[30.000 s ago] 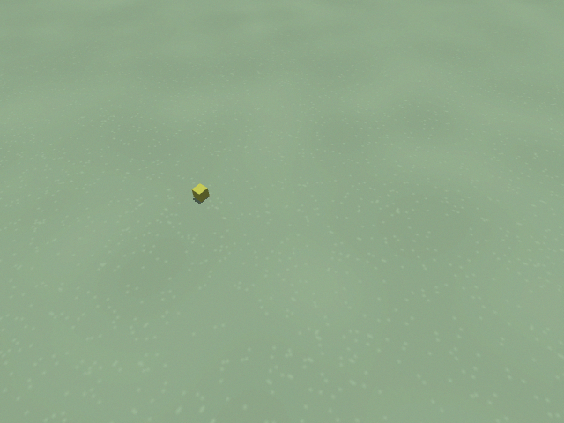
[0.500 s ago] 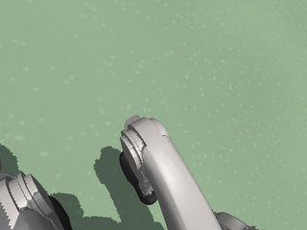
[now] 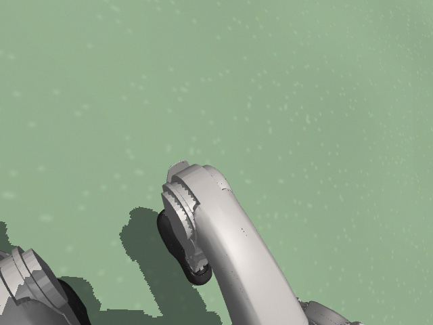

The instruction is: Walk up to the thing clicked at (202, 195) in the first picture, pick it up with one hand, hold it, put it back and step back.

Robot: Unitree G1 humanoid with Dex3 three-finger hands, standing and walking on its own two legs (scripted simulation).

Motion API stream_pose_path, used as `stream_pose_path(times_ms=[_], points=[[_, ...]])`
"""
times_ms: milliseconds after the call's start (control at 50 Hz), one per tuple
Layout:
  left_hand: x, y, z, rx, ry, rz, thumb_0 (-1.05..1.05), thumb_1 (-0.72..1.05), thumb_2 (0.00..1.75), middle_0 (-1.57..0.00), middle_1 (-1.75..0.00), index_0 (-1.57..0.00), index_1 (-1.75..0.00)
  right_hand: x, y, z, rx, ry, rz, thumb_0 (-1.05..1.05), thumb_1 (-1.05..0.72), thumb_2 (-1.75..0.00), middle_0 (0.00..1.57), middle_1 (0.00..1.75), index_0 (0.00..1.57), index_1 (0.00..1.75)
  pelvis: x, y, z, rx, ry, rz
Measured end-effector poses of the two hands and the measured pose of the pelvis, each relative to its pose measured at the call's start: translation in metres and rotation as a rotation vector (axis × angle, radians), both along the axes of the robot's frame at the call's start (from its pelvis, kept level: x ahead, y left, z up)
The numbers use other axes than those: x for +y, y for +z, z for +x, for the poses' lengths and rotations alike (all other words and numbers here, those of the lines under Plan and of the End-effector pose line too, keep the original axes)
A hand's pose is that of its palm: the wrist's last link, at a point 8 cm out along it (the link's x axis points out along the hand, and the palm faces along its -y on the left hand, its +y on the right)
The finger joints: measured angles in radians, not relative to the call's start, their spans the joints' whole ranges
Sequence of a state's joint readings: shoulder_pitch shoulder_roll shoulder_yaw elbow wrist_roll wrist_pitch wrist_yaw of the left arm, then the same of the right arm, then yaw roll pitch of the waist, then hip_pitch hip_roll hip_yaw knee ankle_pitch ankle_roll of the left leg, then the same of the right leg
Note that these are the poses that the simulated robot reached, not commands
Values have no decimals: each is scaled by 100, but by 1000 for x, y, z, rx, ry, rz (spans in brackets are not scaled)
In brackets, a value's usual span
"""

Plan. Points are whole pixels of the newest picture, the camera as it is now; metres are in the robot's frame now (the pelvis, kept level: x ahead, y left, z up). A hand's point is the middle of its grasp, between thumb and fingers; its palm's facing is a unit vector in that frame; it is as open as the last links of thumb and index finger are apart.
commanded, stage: open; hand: left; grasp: from above
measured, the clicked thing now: out of the picture +0.44 +0.30 -0.29
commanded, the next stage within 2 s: withdraw in 0.76 s
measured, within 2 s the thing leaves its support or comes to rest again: neither
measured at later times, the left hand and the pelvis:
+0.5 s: hand out of the picture +0.44 +0.28 -0.25, palm faces -0.30 -0.30 -0.90, open 11.4 cm; pelvis +0.00 +0.00 +0.01, yaw +0 degrees
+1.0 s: hand out of the picture +0.44 +0.28 -0.25, palm faces -0.31 -0.30 -0.90, open 12.3 cm; pelvis +0.00 +0.00 +0.01, yaw +0 degrees
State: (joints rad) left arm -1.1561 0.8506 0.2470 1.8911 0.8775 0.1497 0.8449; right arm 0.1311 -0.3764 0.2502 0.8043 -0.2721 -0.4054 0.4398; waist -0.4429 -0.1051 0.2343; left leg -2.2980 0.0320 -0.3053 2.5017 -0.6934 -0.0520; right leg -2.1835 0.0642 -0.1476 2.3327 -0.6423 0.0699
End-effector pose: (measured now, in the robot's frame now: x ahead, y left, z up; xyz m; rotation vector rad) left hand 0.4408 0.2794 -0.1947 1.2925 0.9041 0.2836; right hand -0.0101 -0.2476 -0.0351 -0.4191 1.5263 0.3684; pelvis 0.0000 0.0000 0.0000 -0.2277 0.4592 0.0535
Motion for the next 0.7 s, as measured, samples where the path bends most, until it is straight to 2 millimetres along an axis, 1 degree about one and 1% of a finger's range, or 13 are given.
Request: stream_pose_path(times_ms=[120, 240, 440, 700], points=[[4, -5, 0, 10, 17, 2, -1, 10, 56, -70, -48, -70, -51, 1, 0, 3, 4, 17, 8, 0, -90, -90, 20, 30, 20, 30, 0, 0, 1, -2, 1, -2], [5, -3, 3, 8, 10, 7, 0, 1, 65, -62, -54, -61, -57, 3, 0, 8, -4, 33, 20, 0, -90, -90, 20, 30, 20, 30, 0, 1, 1, -2, 2, -5], [3, -1, 1, 15, 11, -4, 0, -11, 75, -52, -62, -49, -65, 6, 1, 15, -34, 38, 20, 0, -90, -90, 20, 30, 20, 30, 1, 5, 1, 0, 2, -9], [5, 1, 0, 16, -3, 6, 0, -22, 83, -43, -68, -39, -72, 3, 7, 12, -33, 35, 1, 0, -89, -90, 20, 30, 20, 30, 0, 8, -1, -2, 2, -12]])
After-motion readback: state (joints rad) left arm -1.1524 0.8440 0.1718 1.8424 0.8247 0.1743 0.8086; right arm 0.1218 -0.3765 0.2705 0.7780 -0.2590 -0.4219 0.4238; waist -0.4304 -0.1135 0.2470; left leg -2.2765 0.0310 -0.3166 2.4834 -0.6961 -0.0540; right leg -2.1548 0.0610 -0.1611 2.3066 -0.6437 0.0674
